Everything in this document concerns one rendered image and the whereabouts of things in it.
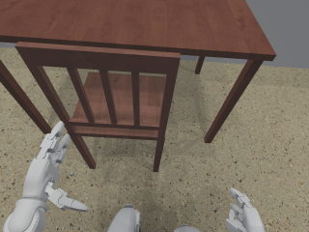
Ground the robot left hand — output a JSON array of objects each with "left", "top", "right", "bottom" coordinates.
[{"left": 22, "top": 121, "right": 89, "bottom": 212}]

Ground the robot left shin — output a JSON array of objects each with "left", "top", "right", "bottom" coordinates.
[{"left": 124, "top": 204, "right": 134, "bottom": 209}]

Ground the robot left thigh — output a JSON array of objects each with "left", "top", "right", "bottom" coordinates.
[{"left": 107, "top": 208, "right": 140, "bottom": 232}]

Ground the left robot forearm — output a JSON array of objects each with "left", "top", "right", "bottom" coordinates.
[{"left": 3, "top": 197, "right": 48, "bottom": 232}]

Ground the table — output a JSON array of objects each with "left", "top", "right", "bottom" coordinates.
[{"left": 0, "top": 0, "right": 276, "bottom": 144}]

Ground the robot right hand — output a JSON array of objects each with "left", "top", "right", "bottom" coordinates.
[{"left": 226, "top": 188, "right": 266, "bottom": 232}]

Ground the chair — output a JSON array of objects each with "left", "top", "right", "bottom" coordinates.
[{"left": 14, "top": 42, "right": 181, "bottom": 172}]

